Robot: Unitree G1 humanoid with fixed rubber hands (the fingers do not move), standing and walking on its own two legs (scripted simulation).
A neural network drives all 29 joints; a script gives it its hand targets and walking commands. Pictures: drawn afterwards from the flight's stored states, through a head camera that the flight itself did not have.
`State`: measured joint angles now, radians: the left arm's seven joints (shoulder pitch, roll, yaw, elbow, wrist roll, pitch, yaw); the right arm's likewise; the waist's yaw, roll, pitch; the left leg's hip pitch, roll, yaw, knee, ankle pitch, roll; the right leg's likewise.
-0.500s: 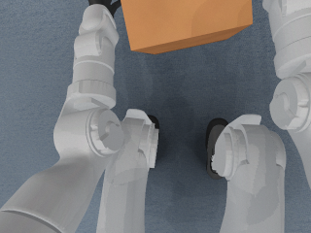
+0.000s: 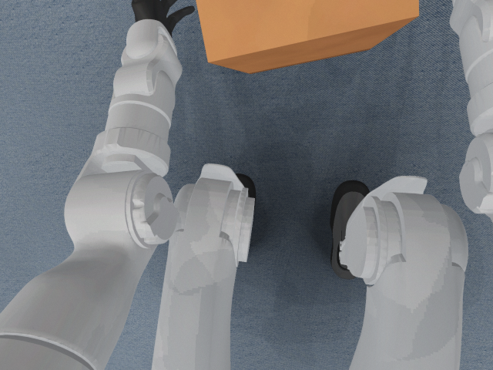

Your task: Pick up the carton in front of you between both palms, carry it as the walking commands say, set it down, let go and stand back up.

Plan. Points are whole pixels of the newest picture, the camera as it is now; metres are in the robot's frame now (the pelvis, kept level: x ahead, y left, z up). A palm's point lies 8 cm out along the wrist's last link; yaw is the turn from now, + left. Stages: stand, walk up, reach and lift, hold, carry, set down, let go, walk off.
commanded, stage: set down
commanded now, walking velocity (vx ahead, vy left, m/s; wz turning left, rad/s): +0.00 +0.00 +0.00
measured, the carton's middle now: out of the picture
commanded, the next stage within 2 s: let go in 1.14 s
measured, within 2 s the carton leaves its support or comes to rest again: neither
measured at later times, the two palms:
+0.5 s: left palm out of the picture +0.51 +0.17 -0.04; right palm out of the picture +0.57 -0.21 -0.04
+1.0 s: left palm out of the picture +0.51 +0.17 +0.11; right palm out of the picture +0.58 -0.22 +0.10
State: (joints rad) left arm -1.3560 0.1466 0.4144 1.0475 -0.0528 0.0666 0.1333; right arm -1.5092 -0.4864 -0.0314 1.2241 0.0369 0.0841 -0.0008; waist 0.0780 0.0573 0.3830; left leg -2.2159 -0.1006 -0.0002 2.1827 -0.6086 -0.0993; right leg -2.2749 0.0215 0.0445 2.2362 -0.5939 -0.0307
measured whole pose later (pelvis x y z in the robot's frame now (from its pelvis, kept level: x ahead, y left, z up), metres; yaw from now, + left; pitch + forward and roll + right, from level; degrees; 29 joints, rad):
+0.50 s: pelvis +0.00 +0.01 +0.08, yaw -1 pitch +42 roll +4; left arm -1.22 0.09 0.30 0.79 -0.13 0.17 0.23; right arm -1.50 -0.54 -0.04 1.19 0.08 0.15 0.06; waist 0.11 0.02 0.15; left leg -2.11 -0.09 0.00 1.92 -0.54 -0.05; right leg -2.14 0.01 0.05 1.95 -0.54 -0.01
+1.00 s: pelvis +0.02 +0.00 +0.20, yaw -2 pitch +47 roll +4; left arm -1.04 0.06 0.37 0.61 -0.06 0.24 0.18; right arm -1.36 -0.48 -0.14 1.03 -0.04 0.24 0.10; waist 0.12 -0.01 -0.02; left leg -1.82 -0.05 -0.02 1.43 -0.43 -0.06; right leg -1.86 0.04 0.04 1.47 -0.42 -0.02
